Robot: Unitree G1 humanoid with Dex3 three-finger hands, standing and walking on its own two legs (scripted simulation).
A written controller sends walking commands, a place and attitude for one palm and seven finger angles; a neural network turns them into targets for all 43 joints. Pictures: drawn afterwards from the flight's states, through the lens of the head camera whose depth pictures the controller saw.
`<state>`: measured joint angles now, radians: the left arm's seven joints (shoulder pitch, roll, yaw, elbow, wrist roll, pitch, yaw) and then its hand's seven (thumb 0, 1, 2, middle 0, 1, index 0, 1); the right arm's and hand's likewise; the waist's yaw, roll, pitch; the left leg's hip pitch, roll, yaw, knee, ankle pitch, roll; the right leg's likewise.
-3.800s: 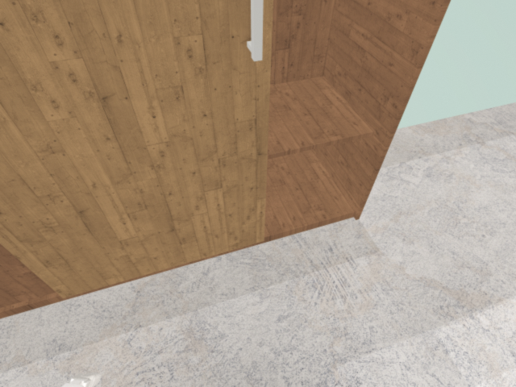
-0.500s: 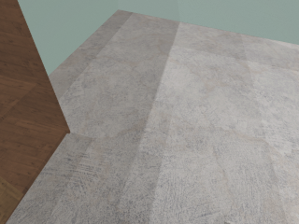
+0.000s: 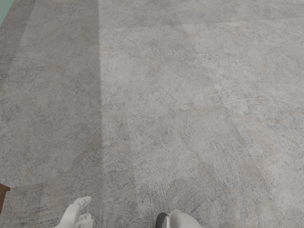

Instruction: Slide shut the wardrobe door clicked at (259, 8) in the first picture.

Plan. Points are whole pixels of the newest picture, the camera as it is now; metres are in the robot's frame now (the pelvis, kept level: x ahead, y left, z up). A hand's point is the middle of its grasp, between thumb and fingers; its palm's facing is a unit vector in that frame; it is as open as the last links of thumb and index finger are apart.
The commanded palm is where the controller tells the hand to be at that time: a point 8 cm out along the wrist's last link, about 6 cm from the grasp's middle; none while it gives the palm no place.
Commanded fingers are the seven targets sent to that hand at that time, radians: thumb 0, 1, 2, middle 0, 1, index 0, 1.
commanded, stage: walk to a spot facing it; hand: left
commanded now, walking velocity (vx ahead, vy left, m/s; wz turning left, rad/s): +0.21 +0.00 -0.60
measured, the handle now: out of the picture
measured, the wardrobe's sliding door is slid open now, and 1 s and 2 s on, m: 0.48 0.48 0.48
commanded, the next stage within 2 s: turn to face it in 0.04 s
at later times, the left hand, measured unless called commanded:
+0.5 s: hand (83, 206) +0.20 +0.21 -0.17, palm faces +0.09 -0.98 -0.16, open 7.3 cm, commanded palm none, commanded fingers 0.00 0.90 0.90 -0.20 -0.30 -0.20 -0.30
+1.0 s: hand (79, 197) +0.22 +0.21 -0.13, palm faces +0.28 -0.91 -0.30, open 7.3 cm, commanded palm none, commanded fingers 0.00 0.90 0.90 -0.20 -0.30 -0.20 -0.30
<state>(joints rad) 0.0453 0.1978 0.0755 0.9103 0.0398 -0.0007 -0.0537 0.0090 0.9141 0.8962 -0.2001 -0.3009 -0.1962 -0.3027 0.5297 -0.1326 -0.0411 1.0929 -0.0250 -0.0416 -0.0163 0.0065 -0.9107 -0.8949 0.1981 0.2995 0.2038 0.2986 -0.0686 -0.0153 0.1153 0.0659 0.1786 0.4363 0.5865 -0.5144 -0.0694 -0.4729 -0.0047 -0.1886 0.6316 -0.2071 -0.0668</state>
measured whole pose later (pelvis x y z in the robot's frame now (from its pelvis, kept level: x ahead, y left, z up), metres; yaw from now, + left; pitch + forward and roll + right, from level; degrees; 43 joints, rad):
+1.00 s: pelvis +0.17 -0.01 +0.02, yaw +16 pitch +1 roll +0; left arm 0.17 0.20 0.06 0.88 0.02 0.02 0.03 0.01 0.91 0.90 -0.20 -0.30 -0.20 -0.30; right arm 0.24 -0.25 -0.11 0.94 -0.03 0.08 0.01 0.01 -0.91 -0.89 0.20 0.30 0.20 0.30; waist -0.03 0.05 0.03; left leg -0.50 -0.07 -0.08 0.81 -0.38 -0.02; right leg -0.24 -0.04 -0.06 0.55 -0.32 0.00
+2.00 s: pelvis +0.20 -0.01 +0.02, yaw +54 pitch -1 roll +2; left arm 0.22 0.19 0.03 0.87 0.03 0.01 0.02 0.01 0.91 0.89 -0.21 -0.30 -0.21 -0.30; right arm 0.18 -0.26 -0.09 0.94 -0.02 0.09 0.03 0.01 -0.91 -0.90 0.20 0.30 0.20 0.30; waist -0.02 0.01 0.08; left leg -0.45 0.03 0.04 1.02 -0.42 -0.08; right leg -0.20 -0.14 -0.22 0.53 -0.30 0.00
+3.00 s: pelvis +0.16 -0.01 +0.01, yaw +88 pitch -1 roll +0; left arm 0.26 0.27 0.07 0.93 0.02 0.07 0.02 0.01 0.91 0.90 -0.21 -0.30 -0.20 -0.30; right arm 0.14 -0.23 -0.06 0.91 -0.02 0.03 0.02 0.01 -0.91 -0.90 0.20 0.30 0.20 0.30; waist 0.02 -0.07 0.09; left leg -0.29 0.00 0.07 0.64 -0.33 0.04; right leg -0.36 -0.17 -0.13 0.90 -0.53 0.07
